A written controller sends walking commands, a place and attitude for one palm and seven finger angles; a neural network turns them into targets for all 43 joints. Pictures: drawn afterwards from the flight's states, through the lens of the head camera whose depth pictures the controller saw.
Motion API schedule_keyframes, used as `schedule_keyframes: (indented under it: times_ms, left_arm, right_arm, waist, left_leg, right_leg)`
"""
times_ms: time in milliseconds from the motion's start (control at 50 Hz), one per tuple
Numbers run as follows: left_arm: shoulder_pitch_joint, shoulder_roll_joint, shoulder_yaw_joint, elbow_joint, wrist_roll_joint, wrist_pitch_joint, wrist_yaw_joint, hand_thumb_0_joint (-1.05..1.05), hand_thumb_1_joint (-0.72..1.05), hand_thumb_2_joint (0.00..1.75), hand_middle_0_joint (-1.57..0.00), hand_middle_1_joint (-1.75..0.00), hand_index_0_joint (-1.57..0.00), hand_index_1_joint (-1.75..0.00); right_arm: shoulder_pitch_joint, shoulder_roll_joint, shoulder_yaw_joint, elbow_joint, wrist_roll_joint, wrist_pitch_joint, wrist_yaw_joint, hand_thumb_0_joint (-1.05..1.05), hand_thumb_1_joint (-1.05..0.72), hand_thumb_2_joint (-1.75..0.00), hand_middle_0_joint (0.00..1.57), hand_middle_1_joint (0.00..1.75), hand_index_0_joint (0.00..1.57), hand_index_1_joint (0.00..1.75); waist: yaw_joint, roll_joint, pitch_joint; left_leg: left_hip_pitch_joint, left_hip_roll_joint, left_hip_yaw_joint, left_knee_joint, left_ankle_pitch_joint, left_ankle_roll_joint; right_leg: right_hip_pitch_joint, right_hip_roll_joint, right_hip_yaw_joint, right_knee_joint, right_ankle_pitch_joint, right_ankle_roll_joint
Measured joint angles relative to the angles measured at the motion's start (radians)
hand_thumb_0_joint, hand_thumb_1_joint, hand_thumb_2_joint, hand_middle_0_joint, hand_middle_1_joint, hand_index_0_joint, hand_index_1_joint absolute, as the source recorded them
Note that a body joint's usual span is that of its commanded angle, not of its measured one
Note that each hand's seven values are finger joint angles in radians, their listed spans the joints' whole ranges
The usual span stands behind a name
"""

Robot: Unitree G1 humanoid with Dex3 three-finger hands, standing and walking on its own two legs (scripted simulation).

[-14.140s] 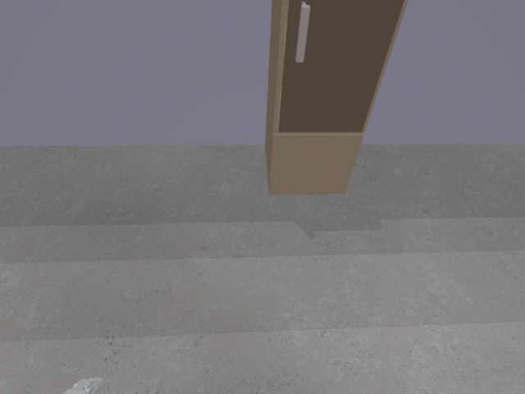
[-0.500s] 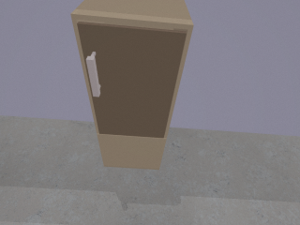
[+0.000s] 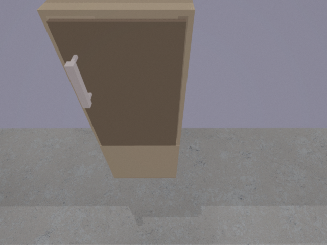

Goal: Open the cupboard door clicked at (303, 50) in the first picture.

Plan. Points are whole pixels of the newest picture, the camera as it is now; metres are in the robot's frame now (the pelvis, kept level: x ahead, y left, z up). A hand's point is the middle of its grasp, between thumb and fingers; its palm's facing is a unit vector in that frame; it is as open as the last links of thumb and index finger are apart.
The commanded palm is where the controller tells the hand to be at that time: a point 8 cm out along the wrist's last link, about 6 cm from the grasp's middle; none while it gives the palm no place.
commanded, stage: come to a stop and stand still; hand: left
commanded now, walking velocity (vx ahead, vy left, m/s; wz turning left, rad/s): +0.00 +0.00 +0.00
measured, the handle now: (81, 82) +0.56 +0.29 +0.07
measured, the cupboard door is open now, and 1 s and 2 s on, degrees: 0 0 0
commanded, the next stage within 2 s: look again from close up in 1.16 s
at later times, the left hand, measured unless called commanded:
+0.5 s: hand out of the picture -0.03 +0.16 -0.17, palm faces +0.05 -0.99 -0.16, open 7.3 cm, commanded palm none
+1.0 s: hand out of the picture -0.04 +0.19 -0.17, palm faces +0.03 -0.98 -0.17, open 7.4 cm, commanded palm none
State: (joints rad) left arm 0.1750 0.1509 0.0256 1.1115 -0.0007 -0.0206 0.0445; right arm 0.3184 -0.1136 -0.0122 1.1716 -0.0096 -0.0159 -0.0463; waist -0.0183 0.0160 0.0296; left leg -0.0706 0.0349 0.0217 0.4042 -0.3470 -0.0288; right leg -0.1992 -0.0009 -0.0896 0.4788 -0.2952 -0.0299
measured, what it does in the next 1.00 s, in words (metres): stands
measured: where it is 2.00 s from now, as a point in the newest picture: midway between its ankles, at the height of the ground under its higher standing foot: outside the picture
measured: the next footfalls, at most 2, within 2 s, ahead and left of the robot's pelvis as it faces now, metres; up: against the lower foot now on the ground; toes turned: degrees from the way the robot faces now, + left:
none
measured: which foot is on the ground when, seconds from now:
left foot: down 0.00-1.00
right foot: down 0.00-1.00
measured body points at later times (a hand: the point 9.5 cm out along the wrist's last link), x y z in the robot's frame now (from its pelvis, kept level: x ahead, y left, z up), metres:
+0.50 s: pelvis -0.02 +0.00 +0.01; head -0.01 +0.00 +0.45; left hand -0.03 +0.21 -0.16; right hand -0.02 -0.22 -0.16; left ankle -0.09 +0.13 -0.74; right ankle -0.03 -0.09 -0.74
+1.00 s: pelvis -0.03 +0.02 +0.01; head -0.03 +0.03 +0.46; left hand -0.04 +0.24 -0.16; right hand -0.07 -0.18 -0.15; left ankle -0.09 +0.13 -0.74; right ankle -0.03 -0.09 -0.74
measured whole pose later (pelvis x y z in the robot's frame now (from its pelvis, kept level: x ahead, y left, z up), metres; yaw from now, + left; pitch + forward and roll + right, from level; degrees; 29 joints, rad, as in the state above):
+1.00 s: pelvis -0.03 +0.02 +0.01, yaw -1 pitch -2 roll +0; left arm 0.27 0.14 0.01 1.15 0.01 0.00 0.04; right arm 0.33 -0.11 0.00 1.17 -0.01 -0.03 -0.04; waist 0.01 -0.01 0.04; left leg -0.05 0.00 0.05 0.36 -0.28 0.01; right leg -0.17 -0.03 -0.06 0.40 -0.20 0.00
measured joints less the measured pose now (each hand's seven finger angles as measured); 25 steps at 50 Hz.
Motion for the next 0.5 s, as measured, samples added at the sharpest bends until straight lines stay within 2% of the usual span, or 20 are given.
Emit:
schedule_keyframes:
  times_ms: [260,500]
  left_arm:
    - [0.055,0.007,-0.009,0.026,0.004,0.011,-0.004,-0.01,0.94,0.90,-0.20,-0.30,-0.20,-0.30]
    - [0.100,-0.015,-0.022,0.044,0.005,0.018,-0.014,0.00,0.91,0.90,-0.20,-0.30,-0.19,-0.30]
  right_arm:
    - [-0.079,-0.039,-0.001,-0.022,-0.001,0.007,-0.004,0.00,-0.92,-0.90,0.20,0.30,0.20,0.30]
    - [-0.055,-0.022,0.012,-0.013,0.002,0.009,0.005,0.00,-0.91,-0.90,0.20,0.30,0.20,0.30]
  waist:
    - [0.026,-0.003,-0.001]
    - [0.035,-0.016,0.016]
  left_leg:
    - [0.030,0.021,-0.003,-0.019,0.011,-0.012]
    - [0.031,0.014,0.003,-0.035,0.041,-0.001]
  right_leg:
    - [0.042,0.022,-0.006,-0.046,0.025,-0.012]
    - [0.053,0.018,0.001,-0.087,0.070,-0.004]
